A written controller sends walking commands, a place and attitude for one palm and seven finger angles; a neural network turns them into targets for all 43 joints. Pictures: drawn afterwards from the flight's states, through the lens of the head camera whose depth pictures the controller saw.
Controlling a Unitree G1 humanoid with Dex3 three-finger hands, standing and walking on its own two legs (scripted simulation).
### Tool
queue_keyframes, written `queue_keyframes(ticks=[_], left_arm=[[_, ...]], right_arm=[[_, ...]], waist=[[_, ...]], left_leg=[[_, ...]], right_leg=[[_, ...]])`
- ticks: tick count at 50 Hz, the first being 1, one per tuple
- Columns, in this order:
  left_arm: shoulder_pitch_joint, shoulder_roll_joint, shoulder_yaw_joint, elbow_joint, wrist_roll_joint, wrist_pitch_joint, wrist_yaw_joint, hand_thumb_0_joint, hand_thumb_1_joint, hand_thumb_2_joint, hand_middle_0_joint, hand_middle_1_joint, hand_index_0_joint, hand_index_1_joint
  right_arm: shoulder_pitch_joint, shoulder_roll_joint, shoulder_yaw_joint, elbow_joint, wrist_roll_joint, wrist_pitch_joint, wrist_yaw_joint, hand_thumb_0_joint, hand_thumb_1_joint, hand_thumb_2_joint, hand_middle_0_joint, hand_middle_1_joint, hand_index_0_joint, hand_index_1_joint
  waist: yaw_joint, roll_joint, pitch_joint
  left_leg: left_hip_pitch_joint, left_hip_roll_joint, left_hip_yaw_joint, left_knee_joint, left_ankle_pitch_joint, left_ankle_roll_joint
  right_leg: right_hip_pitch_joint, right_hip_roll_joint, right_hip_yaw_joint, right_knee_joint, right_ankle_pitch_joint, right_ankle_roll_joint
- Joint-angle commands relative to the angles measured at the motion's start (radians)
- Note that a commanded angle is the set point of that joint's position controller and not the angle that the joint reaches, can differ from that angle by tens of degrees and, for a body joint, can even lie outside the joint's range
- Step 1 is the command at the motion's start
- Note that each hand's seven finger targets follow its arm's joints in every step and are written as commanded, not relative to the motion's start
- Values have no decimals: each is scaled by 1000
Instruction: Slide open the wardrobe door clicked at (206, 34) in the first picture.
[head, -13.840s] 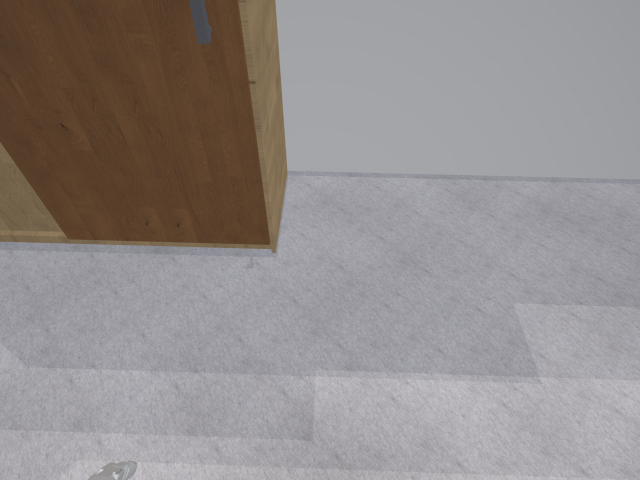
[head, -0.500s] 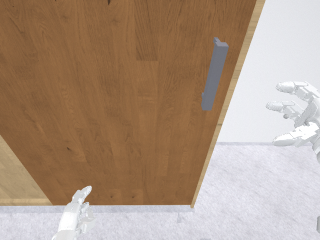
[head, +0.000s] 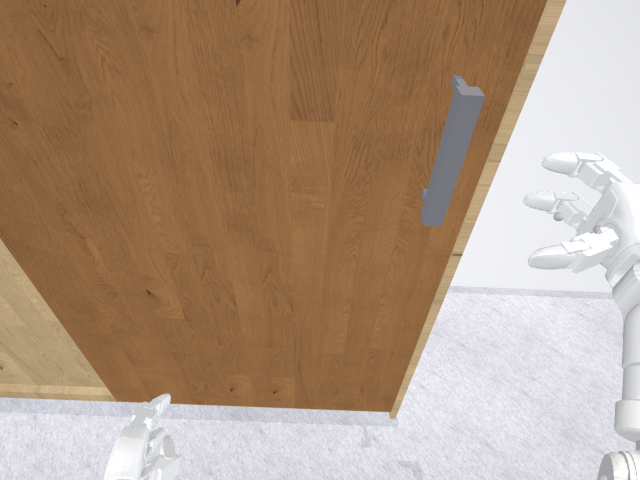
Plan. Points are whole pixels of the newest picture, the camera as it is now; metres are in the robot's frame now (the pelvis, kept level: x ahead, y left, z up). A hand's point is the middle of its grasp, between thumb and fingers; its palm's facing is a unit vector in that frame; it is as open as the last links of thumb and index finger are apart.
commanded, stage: move the hooked fingers beside the handle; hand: right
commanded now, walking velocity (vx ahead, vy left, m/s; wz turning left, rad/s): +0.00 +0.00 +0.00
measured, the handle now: (444, 154) +0.50 -0.15 +0.20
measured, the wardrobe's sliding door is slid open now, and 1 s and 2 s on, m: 0.00 0.00 0.00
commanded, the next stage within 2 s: feel for the door with the fingertips in 1.46 s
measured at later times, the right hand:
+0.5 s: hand (525, 190) +0.40 -0.22 +0.21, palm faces +0.04 +1.00 +0.00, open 14.0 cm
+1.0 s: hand (508, 181) +0.44 -0.22 +0.20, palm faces +0.05 +1.00 +0.00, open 14.0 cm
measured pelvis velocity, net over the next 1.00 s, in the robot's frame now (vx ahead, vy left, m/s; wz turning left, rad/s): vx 0.01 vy -0.01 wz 0.03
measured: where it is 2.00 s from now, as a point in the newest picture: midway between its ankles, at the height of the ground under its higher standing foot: outside the picture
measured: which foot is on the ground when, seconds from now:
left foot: down 0.00-1.00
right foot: down 0.00-1.00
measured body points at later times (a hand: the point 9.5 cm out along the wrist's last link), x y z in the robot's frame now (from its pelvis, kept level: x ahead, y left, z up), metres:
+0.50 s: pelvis +0.00 +0.00 +0.00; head -0.02 +0.00 +0.45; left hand +0.14 +0.26 -0.09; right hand +0.40 -0.28 +0.22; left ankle -0.02 +0.12 -0.74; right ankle +0.03 -0.14 -0.74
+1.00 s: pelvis +0.01 -0.01 +0.00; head +0.00 -0.01 +0.45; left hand +0.09 +0.26 -0.10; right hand +0.43 -0.27 +0.21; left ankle -0.02 +0.12 -0.74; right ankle +0.03 -0.14 -0.74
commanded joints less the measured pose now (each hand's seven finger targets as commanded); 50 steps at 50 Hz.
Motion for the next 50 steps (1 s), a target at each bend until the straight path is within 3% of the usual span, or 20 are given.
queue_keyframes(ticks=[1,3,5,6,8,11,13,16,19,21,24,25,28,30,33,35,39,40,43,50], left_arm=[[-121,131,54,-153,-5,-52,11,0,900,900,-200,-300,-200,-300],[-109,140,56,-147,-4,-46,11,0,900,900,-200,-300,-200,-300],[-111,127,55,-156,-5,-44,6,0,900,900,-200,-300,-200,-300],[-108,127,56,-154,-5,-43,6,0,900,900,-200,-300,-200,-300],[-97,137,61,-148,-2,-41,7,0,900,900,-200,-300,-200,-300],[-96,130,59,-144,-4,-37,7,0,900,900,-200,-300,-200,-300],[-83,139,63,-132,-1,-32,9,0,900,900,-200,-300,-200,-300],[-74,131,63,-129,0,-25,7,0,900,900,-200,-300,-200,-300],[-57,139,70,-124,1,-20,7,0,900,900,-200,-300,-200,-300],[-50,129,67,-121,2,-19,6,0,900,900,-200,-300,-200,-300],[-26,142,74,-107,4,-19,5,0,900,900,-200,-300,-200,-300],[-22,139,74,-109,5,-19,3,0,900,900,-200,-300,-200,-300],[4,146,79,-100,6,-13,2,0,900,900,-200,-300,-200,-300],[13,140,80,-94,6,-12,-1,0,900,900,-200,-300,-200,-300],[34,145,87,-92,8,-10,-3,0,900,900,-200,-300,-200,-300],[38,140,88,-94,8,-12,-8,0,900,900,-200,-300,-200,-300],[51,146,92,-100,10,-4,-11,0,900,900,-200,-300,-200,-300],[50,141,91,-104,9,-3,-13,0,900,900,-200,-300,-200,-300],[56,152,95,-111,12,5,-11,0,900,900,-200,-300,-200,-300],[44,142,94,-112,9,3,-9,0,900,900,-200,-300,-200,-300]], right_arm=[[-433,-245,-64,-172,13,-81,-2,0,500,-300,300,1200,300,1200],[-440,-283,-88,-156,8,-82,-8,0,500,-300,300,1200,300,1200],[-472,-241,-48,-171,-3,-85,-13,0,500,-300,300,1200,300,1200],[-494,-217,-24,-178,-3,-87,-15,0,500,-300,300,1200,300,1200],[-486,-259,-67,-166,2,-95,-25,0,500,-300,300,1200,300,1200],[-523,-212,-21,-142,-5,-94,-29,0,500,-300,300,1200,300,1200],[-530,-258,-59,-112,-9,-97,-41,0,500,-300,300,1200,300,1200],[-565,-224,-24,-70,-23,-97,-47,0,500,-300,300,1200,300,1200],[-607,-274,-51,-50,-32,-115,-51,0,500,-300,300,1200,300,1200],[-643,-212,4,-23,-34,-127,-48,0,500,-300,300,1200,300,1200],[-672,-272,-38,24,-38,-148,-53,0,500,-300,300,1200,300,1200],[-686,-242,-12,24,-39,-151,-50,0,500,-300,300,1200,300,1200],[-693,-277,-39,82,-46,-158,-58,0,500,-300,300,1200,300,1200],[-739,-232,6,116,-55,-159,-59,0,500,-300,300,1200,300,1200],[-777,-249,-3,121,-61,-182,-70,0,500,-300,300,1200,300,1200],[-765,-223,9,131,-63,-187,-72,0,500,-300,300,1200,300,1200],[-702,-267,-39,137,-67,-191,-80,0,500,-300,300,1200,300,1200],[-698,-238,-21,136,-67,-187,-82,0,500,-300,300,1200,300,1200],[-675,-302,-74,117,-71,-190,-92,0,500,-300,300,1200,300,1200],[-710,-270,-43,51,-64,-200,-78,0,500,-300,300,1200,300,1200]], waist=[[9,-4,-199],[5,-14,-209],[11,-49,-211],[19,-44,-214],[14,-14,-224],[25,-7,-205],[21,-12,-209],[31,-7,-200],[34,-15,-240],[46,-27,-223],[47,-13,-235],[52,-15,-248],[54,-6,-248],[69,-18,-233],[71,-21,-257],[65,-43,-270],[47,-14,-286],[50,-7,-276],[43,-1,-279],[58,-31,-278]], left_leg=[[-66,-20,25,-79,249,14],[-53,-21,25,-77,253,17],[-62,-20,25,-72,263,20],[-68,-22,25,-73,266,19],[-56,-25,28,-74,271,20],[-79,-24,27,-75,255,17],[-72,-24,23,-79,254,19],[-88,-22,23,-80,234,17],[-71,-19,16,-79,259,17],[-88,-24,20,-77,252,19],[-88,-25,20,-79,249,20],[-84,-24,19,-75,260,19],[-82,-28,23,-75,252,21],[-109,-26,21,-78,243,18],[-99,-32,26,-75,250,23],[-100,-33,25,-70,259,24],[-63,-33,29,-62,299,24],[-71,-33,28,-64,286,21],[-50,-35,27,-66,290,21],[-66,-39,23,-68,309,21]], right_leg=[[161,39,-36,-42,181,-54],[155,40,-40,-40,187,-53],[166,38,-35,-40,201,-51],[175,38,-35,-39,203,-52],[172,37,-36,-38,208,-54],[165,35,-35,-41,191,-54],[160,36,-40,-38,191,-55],[144,35,-38,-40,172,-55],[149,33,-42,-34,188,-57],[151,34,-39,-33,186,-55],[144,31,-34,-33,182,-57],[145,34,-36,-32,189,-57],[132,32,-36,-30,188,-57],[128,31,-35,-29,175,-58],[139,28,-33,-26,195,-58],[147,28,-31,-25,206,-55],[133,25,-34,-28,237,-56],[127,26,-36,-31,222,-57],[121,25,-43,-33,229,-60],[146,23,-44,-27,240,-59]])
